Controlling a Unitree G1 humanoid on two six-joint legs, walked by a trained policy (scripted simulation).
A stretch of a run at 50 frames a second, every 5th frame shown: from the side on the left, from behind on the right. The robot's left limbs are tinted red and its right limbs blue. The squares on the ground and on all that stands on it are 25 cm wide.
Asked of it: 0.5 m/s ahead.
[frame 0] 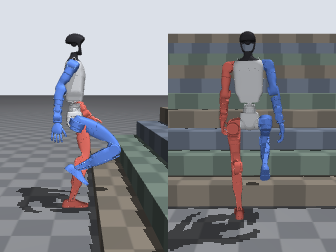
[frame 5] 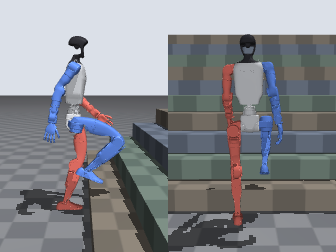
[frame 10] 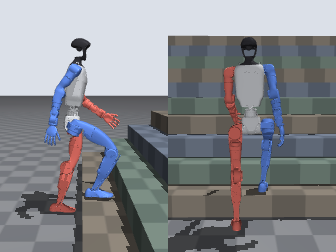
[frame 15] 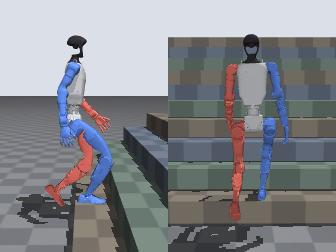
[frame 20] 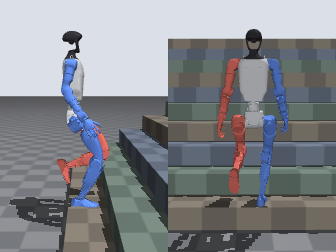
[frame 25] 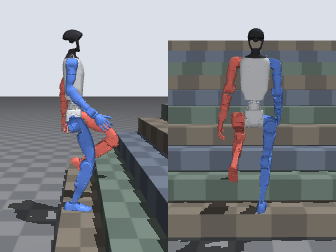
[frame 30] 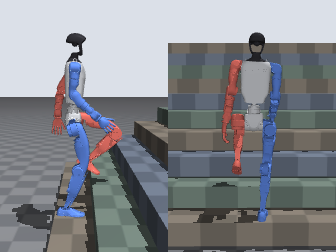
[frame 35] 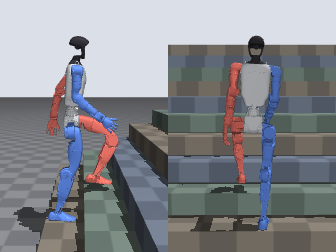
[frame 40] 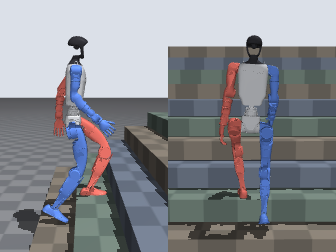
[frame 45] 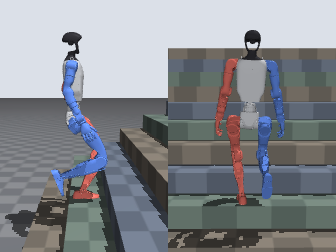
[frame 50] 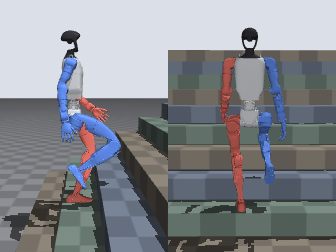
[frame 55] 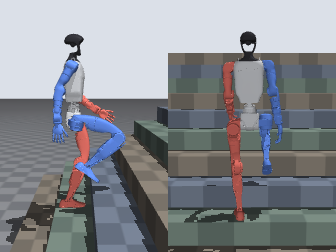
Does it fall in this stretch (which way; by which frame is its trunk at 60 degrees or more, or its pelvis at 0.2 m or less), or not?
no
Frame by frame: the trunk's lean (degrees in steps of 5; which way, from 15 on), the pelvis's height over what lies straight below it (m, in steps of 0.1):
0: 0, 0.8
5: 5, 0.8
10: 5, 0.8
15: 0, 0.8
20: 0, 0.7
25: 0, 0.8
30: 5, 0.8
35: 5, 0.8
40: 5, 0.8
45: 5, 0.7
50: 5, 0.7
55: 0, 0.8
